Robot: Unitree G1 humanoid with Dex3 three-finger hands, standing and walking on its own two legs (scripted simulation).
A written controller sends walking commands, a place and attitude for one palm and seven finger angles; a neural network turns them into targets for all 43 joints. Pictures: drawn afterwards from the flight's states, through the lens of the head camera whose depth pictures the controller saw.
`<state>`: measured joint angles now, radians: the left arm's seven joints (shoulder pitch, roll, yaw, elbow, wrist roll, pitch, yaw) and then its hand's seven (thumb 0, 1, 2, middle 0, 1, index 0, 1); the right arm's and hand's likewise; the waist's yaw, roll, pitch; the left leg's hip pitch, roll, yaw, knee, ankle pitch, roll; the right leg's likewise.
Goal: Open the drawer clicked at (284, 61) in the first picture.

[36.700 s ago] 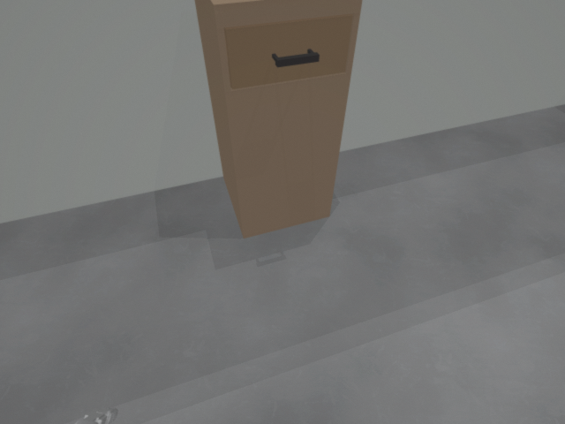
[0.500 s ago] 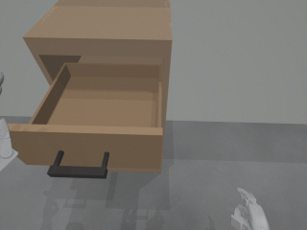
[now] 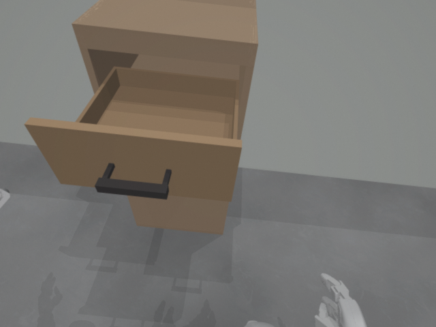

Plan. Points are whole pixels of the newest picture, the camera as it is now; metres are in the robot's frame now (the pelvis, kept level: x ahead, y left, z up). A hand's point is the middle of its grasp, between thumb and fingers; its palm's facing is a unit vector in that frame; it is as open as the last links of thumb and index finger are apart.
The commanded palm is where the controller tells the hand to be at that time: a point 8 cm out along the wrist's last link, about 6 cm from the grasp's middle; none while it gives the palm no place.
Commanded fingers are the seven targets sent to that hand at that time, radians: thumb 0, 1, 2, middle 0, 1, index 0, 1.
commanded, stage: step back with the hand held close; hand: left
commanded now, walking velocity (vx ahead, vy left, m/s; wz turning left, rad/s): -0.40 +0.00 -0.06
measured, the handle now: (136, 179) +0.37 +0.18 +0.06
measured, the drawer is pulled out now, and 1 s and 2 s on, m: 0.29 0.29 0.29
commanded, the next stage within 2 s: stop stepping back and stand still in 0.14 s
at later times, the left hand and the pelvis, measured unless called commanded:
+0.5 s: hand out of the picture +0.07 +0.20 +0.23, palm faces +0.39 -0.78 -0.48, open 7.4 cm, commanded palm +0.00 +0.25 +0.25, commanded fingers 0.00 0.90 0.90 -0.20 -0.30 -0.20 -0.30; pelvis -0.13 -0.03 +0.01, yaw -1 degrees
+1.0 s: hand out of the picture +0.04 +0.21 +0.24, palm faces +0.46 -0.78 -0.42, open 7.4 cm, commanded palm -0.02 +0.25 +0.25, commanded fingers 0.00 0.90 0.90 -0.20 -0.30 -0.20 -0.30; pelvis -0.16 -0.03 +0.00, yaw -2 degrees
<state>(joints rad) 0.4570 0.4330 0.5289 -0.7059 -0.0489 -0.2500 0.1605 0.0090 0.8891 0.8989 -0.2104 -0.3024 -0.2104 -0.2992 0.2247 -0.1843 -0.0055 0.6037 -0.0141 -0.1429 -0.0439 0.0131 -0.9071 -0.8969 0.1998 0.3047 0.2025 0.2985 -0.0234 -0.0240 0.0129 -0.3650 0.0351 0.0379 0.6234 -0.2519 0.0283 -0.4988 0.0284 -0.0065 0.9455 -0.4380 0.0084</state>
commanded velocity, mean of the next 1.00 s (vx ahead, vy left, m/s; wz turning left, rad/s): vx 0.04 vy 0.03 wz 0.00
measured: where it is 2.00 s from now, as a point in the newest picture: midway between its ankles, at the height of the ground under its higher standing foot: outside the picture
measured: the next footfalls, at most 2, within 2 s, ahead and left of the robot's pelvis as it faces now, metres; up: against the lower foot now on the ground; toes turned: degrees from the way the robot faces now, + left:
right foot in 0.18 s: -0.10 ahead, -0.14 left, +0.00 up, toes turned -2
left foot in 0.46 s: -0.11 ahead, +0.09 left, +0.00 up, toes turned +0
